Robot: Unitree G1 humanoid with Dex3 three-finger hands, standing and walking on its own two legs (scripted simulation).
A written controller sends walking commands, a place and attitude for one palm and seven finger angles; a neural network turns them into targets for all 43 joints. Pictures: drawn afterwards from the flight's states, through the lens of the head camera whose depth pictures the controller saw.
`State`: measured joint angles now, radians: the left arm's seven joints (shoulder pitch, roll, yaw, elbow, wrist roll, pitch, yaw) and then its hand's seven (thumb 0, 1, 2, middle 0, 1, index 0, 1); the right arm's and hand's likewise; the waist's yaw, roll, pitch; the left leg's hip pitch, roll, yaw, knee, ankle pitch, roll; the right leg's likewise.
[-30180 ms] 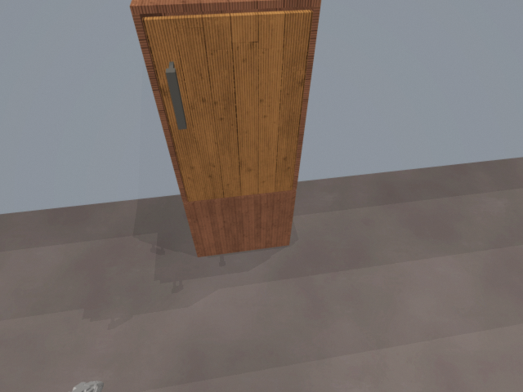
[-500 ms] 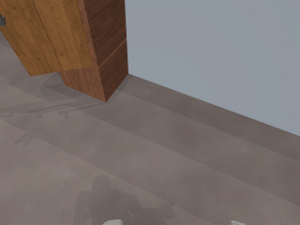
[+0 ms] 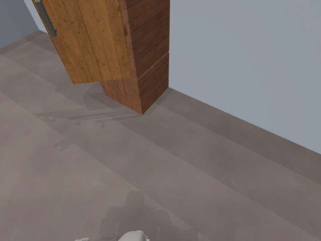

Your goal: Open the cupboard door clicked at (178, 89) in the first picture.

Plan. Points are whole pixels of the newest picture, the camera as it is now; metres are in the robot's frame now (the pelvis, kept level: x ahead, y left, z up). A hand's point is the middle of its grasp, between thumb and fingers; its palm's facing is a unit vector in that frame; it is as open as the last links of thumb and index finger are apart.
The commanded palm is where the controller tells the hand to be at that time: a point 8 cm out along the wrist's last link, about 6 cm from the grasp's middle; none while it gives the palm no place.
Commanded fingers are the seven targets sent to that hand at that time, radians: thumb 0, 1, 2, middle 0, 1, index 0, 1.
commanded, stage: take the last steps up to it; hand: left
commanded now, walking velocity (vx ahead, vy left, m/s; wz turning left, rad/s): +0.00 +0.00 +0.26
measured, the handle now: (47, 17) +0.99 +0.56 +0.06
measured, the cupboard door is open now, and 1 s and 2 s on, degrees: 43 43 43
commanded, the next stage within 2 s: come to a stop and stand still in 1.42 s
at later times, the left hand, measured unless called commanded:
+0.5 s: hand out of the picture +0.10 +0.26 -0.16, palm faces +0.15 -0.97 -0.20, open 7.4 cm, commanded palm none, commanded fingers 0.00 0.90 0.90 -0.20 -0.30 -0.20 -0.30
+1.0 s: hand (73, 227) +0.17 +0.28 -0.17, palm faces +0.28 -0.94 -0.20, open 7.2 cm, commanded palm none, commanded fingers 0.00 0.90 0.90 -0.20 -0.30 -0.20 -0.30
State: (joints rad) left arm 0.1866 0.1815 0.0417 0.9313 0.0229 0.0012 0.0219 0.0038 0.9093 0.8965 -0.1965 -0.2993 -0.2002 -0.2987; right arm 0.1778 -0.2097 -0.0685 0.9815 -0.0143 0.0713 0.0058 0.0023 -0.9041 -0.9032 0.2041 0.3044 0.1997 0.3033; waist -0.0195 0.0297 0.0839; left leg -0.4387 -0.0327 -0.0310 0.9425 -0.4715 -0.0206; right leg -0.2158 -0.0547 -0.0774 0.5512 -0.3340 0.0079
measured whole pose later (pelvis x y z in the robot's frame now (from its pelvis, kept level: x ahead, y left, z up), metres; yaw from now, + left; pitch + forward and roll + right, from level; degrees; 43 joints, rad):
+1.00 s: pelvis +0.24 +0.10 +0.00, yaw +11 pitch +0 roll +0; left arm 0.34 0.18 0.07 1.10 0.03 -0.05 0.00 -0.01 0.93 0.90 -0.20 -0.30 -0.20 -0.30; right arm 0.20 -0.20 -0.06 1.01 -0.03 -0.03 0.03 0.00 -0.91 -0.90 0.20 0.30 0.19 0.30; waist 0.03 -0.02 0.04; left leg -0.39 0.08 0.10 0.55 -0.22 -0.02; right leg -0.08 -0.12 -0.16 0.46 -0.36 0.06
